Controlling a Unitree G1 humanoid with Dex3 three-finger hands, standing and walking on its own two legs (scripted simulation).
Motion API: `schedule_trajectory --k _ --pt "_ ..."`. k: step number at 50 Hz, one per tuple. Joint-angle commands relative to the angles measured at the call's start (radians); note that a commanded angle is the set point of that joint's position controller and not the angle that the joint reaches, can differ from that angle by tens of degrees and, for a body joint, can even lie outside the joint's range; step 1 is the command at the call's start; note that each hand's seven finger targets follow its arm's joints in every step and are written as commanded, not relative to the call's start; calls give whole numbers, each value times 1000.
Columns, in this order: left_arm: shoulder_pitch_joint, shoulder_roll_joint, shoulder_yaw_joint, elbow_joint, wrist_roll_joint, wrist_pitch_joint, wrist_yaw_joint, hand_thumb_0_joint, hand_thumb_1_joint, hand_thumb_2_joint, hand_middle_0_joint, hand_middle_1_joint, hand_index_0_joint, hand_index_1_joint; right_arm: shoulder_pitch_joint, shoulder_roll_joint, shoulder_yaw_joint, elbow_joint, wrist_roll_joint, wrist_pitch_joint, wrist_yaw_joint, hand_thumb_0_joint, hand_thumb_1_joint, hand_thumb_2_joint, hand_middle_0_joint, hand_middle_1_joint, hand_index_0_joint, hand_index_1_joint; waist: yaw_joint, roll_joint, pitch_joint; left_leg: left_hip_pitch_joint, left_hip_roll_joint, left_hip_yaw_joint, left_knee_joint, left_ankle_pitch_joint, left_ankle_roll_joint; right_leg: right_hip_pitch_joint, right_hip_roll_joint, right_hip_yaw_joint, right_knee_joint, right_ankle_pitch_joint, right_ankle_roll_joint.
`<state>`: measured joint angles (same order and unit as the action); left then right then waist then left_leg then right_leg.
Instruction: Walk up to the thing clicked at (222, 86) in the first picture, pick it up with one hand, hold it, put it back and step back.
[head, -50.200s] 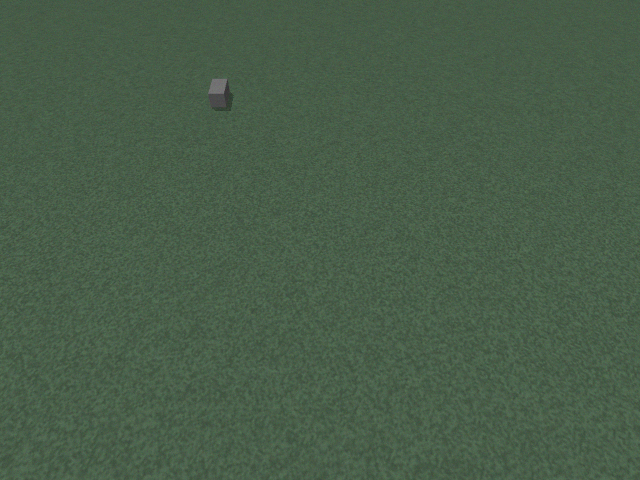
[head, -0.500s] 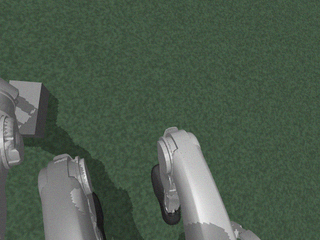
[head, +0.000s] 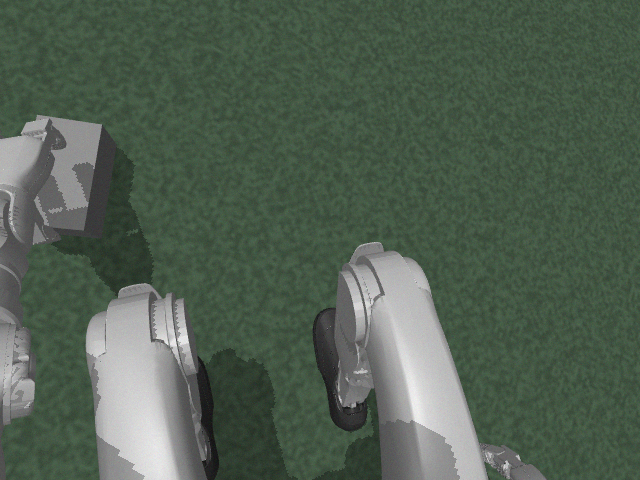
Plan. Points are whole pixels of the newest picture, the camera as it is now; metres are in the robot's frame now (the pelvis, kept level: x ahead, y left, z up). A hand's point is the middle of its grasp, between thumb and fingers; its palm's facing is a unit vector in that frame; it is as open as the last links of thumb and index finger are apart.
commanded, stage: home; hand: left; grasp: from above
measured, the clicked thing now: (71, 180) +0.50 +0.28 -0.30
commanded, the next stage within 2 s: none
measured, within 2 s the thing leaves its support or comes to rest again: neither
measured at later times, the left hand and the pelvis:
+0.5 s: hand out of the picture +0.33 +0.27 +0.01, palm faces -0.37 -0.54 -0.76, open 8.7 cm; pelvis +0.02 +0.01 +0.13, yaw +4 degrees
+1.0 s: hand out of the picture +0.25 +0.21 +0.23, palm faces +0.06 -0.94 -0.34, open 7.5 cm; pelvis +0.06 +0.00 +0.31, yaw +7 degrees
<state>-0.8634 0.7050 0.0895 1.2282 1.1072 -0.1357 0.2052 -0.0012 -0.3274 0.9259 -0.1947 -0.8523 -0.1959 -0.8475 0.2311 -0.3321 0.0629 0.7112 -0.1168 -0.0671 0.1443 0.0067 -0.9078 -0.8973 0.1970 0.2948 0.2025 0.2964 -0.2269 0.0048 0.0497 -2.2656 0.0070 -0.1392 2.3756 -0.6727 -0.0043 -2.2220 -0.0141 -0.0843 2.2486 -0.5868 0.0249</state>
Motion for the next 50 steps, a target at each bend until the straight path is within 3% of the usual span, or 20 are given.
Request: schedule_trajectory --k 1,3,5,8,10,13,14,15,17,18,20,22,24,26,28,33,35,41,44,50 --pt "-232 292 52 -429 2 -70 79 0 -7 893 -233 -581 -213 -599 156 -243 -161 -57 9 8 -37 0 -888 -896 199 299 199 299 49 361 -923 607 -15 116 -299 166 -2 395 21 -58 -243 58 -83" --pt "-206 282 63 -509 -9 -65 87 0 73 889 -229 -552 -211 -569 140 -235 -190 -53 20 13 -44 0 -889 -896 199 299 199 299 77 425 -952 667 -17 104 -342 152 -7 336 15 -52 -235 56 -87" --pt "-132 209 36 -447 -19 -47 84 0 110 922 -236 -569 -217 -585 138 -225 -203 -41 29 21 -50 0 -889 -896 199 299 199 299 70 391 -895 669 -16 79 -384 109 0 287 12 -56 -236 48 -80" --pt "-97 162 0 -567 -66 -18 57 0 155 970 -245 -594 -226 -611 127 -203 -218 -62 55 31 -54 0 -888 -896 199 299 199 299 98 394 -990 737 -11 66 -461 103 15 365 11 -44 -260 82 -68" --pt "9 104 -28 -604 -125 13 16 0 232 999 -250 -593 -231 -610 107 -200 -222 -77 77 35 -59 0 -888 -896 200 299 199 299 113 340 -960 755 -9 48 -512 112 20 395 12 -43 -297 95 -61" --pt "127 11 -89 -618 -226 40 -59 0 357 982 -241 -540 -225 -553 66 -184 -205 -91 95 39 -68 0 -891 -897 199 299 199 299 91 235 -800 697 -8 15 -575 54 34 410 17 -39 -354 69 -50" --pt "139 42 -69 -705 -261 44 -81 0 402 982 -239 -526 -225 -539 52 -183 -205 -116 101 39 -72 0 -891 -897 199 299 199 299 109 226 -839 730 -7 18 -588 71 36 460 19 -33 -376 81 -50" --pt "208 46 -54 -680 -294 57 -98 0 454 981 -237 -508 -224 -520 34 -185 -203 -131 106 39 -79 0 -892 -897 200 299 199 299 115 165 -817 717 -8 20 -602 61 44 498 20 -29 -404 76 -47" --pt "279 -34 -106 -771 -369 70 -136 0 544 1001 -238 -496 -226 -507 0 -164 -190 -159 115 35 -83 0 -893 -897 200 299 199 299 113 134 -802 740 -9 39 -627 101 45 563 21 -21 -457 107 -45" --pt "300 -44 -97 -825 -409 76 -147 0 577 1017 -241 -499 -229 -510 -1 -154 -186 -154 120 32 -84 0 -893 -897 200 299 199 299 130 142 -821 783 -7 38 -643 140 39 584 18 -17 -468 132 -46" --pt "359 -54 -75 -858 -466 88 -159 0 708 1011 -234 -452 -226 -460 -23 -145 -180 -161 129 24 -94 0 -895 -898 200 299 200 299 128 117 -777 794 -3 36 -666 150 44 605 17 -11 -500 138 -46" --pt "406 -42 -43 -944 -497 97 -159 0 736 981 -226 -419 -219 -425 -49 -125 -171 -188 135 21 -99 0 -896 -898 200 299 200 299 159 148 -792 822 -6 57 -696 162 40 667 14 5 -538 143 -49" --pt "491 -67 -25 -933 -537 116 -156 0 750 892 -204 -341 -201 -344 -77 -118 -165 -202 142 16 -106 0 -898 -899 200 300 200 300 161 115 -752 843 -3 46 -747 137 39 689 14 3 -569 125 -48" --pt "515 -74 0 -1048 -581 129 -149 0 855 896 -201 -310 -200 -311 -94 -107 -163 -231 147 10 -115 0 -899 -900 200 300 200 300 173 139 -777 882 -4 50 -796 106 39 750 13 12 -615 106 -48" --pt "604 -107 -6 -1074 -618 156 -146 0 861 922 -207 -330 -205 -331 -107 -95 -160 -254 152 4 -126 0 -898 -900 200 300 200 300 175 124 -754 909 -4 61 -844 79 38 801 14 17 -672 82 -47" --pt "775 -169 -12 -1222 -752 237 -148 0 872 916 -205 -322 -204 -323 -123 -70 -154 -303 161 -22 -163 0 -899 -900 200 300 200 300 170 87 -744 1015 -7 64 -957 49 39 963 19 33 -815 60 -39" --pt "828 -192 -17 -1245 -806 268 -146 0 870 888 -198 -299 -198 -299 -122 -63 -147 -306 164 -33 -180 0 -900 -900 200 300 200 300 161 83 -685 1049 -4 60 -1011 37 37 1004 21 35 -870 47 -37" --pt "967 -240 -8 -1331 -959 339 -124 0 894 896 -199 -298 -199 -298 -90 -38 -123 -306 166 -75 -224 0 -900 -900 200 300 200 300 159 77 -610 1217 -1 56 -1143 103 30 1159 23 47 -1019 93 -37" --pt "1035 -275 -14 -1348 -1012 375 -114 0 889 894 -199 -297 -199 -297 -69 -24 -109 -311 165 -96 -246 0 -900 -900 200 300 200 300 155 66 -539 1277 -2 66 -1210 130 30 1242 24 53 -1115 110 -36" --pt "1196 -335 -3 -1418 -1097 467 -109 0 865 880 -196 -293 -196 -293 -14 -13 -86 -323 161 -127 -289 0 -899 -900 200 300 200 300 168 68 -485 1463 -6 82 -1340 296 21 1437 28 45 -1263 243 -33"
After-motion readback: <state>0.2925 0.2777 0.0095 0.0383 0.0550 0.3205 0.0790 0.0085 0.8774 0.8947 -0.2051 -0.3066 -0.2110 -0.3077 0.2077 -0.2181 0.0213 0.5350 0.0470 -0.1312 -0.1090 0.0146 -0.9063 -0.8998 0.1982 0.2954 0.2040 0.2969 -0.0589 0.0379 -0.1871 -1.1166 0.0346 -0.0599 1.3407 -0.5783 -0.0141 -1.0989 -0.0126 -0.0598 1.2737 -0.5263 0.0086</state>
